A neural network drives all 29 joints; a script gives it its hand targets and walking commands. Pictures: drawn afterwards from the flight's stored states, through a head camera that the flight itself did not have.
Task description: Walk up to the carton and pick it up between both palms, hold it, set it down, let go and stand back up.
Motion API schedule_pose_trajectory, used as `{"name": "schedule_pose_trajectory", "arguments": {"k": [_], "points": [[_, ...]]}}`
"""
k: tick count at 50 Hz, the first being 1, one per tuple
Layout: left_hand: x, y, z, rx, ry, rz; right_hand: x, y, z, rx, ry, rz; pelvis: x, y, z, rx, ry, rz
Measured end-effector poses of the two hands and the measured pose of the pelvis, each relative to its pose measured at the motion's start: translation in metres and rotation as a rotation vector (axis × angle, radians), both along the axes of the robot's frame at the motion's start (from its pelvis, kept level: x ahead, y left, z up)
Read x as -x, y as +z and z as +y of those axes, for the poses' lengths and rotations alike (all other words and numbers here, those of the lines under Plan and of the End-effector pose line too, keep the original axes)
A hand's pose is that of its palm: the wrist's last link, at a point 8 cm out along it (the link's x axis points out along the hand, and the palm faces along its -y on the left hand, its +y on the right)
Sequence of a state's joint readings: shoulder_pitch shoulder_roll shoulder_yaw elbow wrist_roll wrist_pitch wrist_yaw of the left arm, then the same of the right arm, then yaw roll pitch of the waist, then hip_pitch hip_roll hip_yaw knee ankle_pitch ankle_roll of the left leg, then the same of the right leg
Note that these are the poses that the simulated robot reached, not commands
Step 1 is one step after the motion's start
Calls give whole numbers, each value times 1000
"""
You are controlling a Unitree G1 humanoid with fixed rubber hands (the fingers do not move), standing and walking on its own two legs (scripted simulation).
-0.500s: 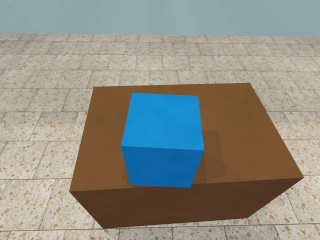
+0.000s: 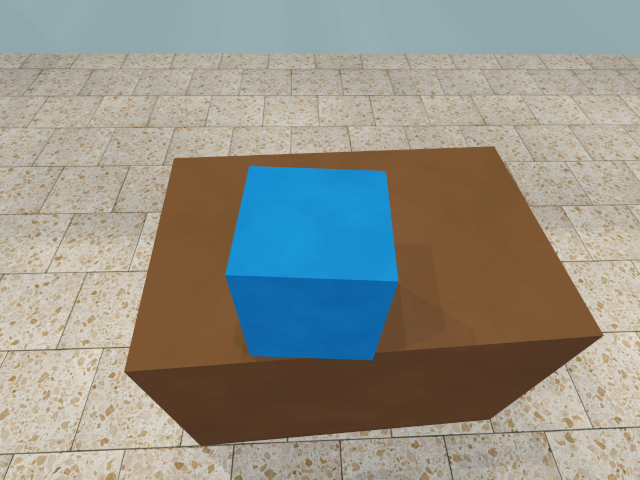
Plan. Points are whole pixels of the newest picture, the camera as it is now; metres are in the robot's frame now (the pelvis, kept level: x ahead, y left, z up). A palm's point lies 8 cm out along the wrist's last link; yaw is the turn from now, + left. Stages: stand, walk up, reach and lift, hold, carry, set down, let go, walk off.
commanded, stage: reach and lift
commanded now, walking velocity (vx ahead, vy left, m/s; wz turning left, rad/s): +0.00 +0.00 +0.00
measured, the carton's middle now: (314, 268) +0.44 +0.03 -0.06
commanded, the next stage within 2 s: none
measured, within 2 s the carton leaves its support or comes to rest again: neither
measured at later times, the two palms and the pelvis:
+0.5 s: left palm out of the picture +0.09 +0.22 -0.12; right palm out of the picture +0.09 -0.20 -0.11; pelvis -0.04 -0.04 -0.01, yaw +0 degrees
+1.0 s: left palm out of the picture +0.14 +0.22 -0.09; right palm out of the picture +0.13 -0.19 -0.08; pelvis -0.02 -0.02 +0.01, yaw +0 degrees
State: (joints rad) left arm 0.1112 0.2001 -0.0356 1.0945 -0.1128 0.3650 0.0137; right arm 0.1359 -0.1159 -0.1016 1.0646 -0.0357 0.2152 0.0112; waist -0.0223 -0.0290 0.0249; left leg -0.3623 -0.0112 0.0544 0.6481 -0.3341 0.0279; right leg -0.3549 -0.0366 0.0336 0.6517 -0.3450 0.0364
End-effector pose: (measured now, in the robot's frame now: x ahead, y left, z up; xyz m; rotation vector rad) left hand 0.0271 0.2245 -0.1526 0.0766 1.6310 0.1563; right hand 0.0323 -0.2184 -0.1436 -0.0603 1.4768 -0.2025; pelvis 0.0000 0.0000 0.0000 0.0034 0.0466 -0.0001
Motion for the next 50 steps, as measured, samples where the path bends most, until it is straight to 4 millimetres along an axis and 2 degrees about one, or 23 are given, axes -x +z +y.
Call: {"name": "schedule_pose_trajectory", "arguments": {"k": [2,5,7,9,12,15,20,23,29,36,50], "points": [[-43,-1,11,-19,-1,-51,-45,0,-12,-4,25,-78,10,-11,-3,-3,5,24],[-115,19,14,-25,-40,-233,-112,13,-16,-20,70,-250,25,-23,-8,13,12,24],[-146,42,7,-9,-79,-341,-139,30,-8,-37,74,-346,31,-22,-12,28,7,-6],[-158,66,-6,5,-125,-414,-149,50,2,-60,58,-417,34,-14,-16,33,1,-48],[-149,83,-26,36,-151,-425,-140,67,12,-56,63,-452,32,-1,-23,25,1,-77],[-122,74,-35,55,-132,-366,-116,64,17,-46,56,-425,32,3,-28,15,-2,-76],[-74,45,-23,32,-65,-283,-73,42,20,-38,47,-336,34,-1,-34,10,-11,-25],[-63,37,-9,1,-49,-299,-62,32,19,-33,49,-324,36,-5,-36,10,-10,16],[-81,47,8,-34,-72,-433,-69,34,19,-23,50,-419,37,-7,-37,8,-3,34],[-97,63,1,-12,-87,-531,-76,51,20,-14,54,-506,30,5,-35,3,2,-13],[-111,65,-3,11,-95,-702,-93,63,28,6,86,-651,16,13,-24,9,5,-65]]}}
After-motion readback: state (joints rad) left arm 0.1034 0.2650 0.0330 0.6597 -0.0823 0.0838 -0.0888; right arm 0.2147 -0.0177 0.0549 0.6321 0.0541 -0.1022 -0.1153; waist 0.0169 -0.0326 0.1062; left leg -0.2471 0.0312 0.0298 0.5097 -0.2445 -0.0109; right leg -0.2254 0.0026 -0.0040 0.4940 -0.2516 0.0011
